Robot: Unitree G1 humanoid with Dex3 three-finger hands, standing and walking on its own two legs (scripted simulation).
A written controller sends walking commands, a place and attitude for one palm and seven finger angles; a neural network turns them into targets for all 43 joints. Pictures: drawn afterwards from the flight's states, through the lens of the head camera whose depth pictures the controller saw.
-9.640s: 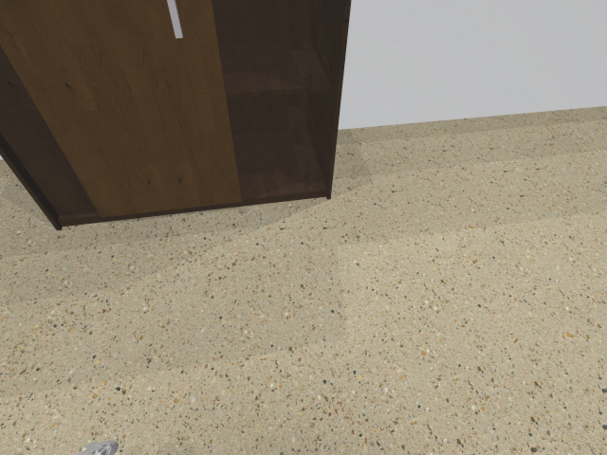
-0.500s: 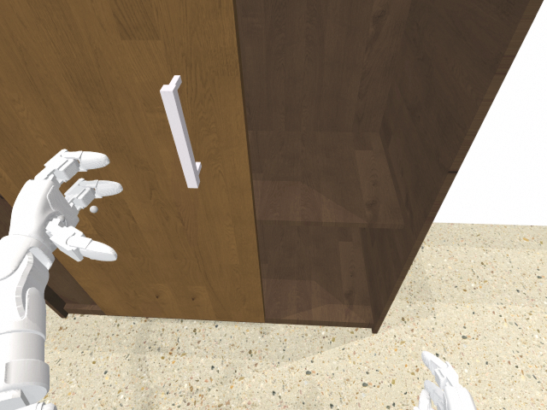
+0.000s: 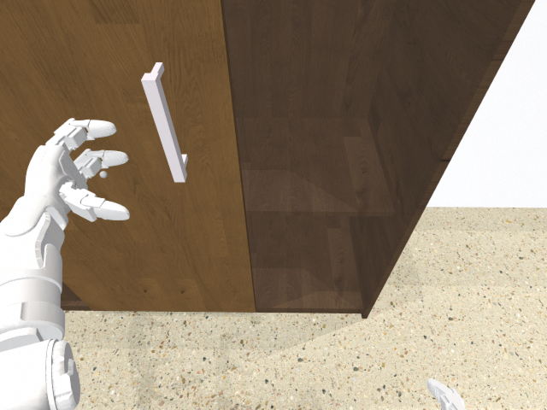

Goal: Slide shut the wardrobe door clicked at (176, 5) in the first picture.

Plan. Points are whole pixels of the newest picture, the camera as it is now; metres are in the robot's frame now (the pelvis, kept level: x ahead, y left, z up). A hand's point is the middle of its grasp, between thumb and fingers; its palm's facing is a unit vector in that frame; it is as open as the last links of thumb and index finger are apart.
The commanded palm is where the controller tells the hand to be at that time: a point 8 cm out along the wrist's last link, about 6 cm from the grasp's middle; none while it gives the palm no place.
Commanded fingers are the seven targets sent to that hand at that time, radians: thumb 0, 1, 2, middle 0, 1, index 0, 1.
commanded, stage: move the hooked fingers beside the handle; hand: left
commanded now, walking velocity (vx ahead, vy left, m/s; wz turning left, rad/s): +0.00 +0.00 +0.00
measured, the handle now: (170, 127) +0.53 +0.19 +0.13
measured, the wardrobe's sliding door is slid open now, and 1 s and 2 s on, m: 0.40 0.40 0.40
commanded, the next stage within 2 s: feel for the door with the fingertips in 1.42 s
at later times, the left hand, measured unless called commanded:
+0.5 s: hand (118, 147) +0.46 +0.25 +0.15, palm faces +0.03 -1.00 -0.02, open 14.0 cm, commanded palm +0.45 +0.30 +0.15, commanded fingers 0.00 -0.50 0.30 -0.30 -1.20 -0.30 -1.20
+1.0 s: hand (122, 141) +0.48 +0.25 +0.15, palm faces +0.04 -1.00 -0.02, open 13.9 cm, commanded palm +0.46 +0.30 +0.14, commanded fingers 0.00 -0.50 0.30 -0.30 -1.20 -0.30 -1.20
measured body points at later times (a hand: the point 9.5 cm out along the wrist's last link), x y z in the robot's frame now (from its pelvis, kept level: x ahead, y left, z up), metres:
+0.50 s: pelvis +0.00 +0.00 -0.01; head +0.05 +0.00 +0.44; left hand +0.45 +0.31 +0.15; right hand +0.04 -0.28 -0.12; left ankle +0.01 +0.11 -0.73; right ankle -0.02 -0.12 -0.73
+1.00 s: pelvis +0.02 +0.01 -0.01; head +0.07 +0.01 +0.44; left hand +0.47 +0.31 +0.15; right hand +0.02 -0.26 -0.12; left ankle +0.01 +0.11 -0.73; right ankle -0.02 -0.12 -0.73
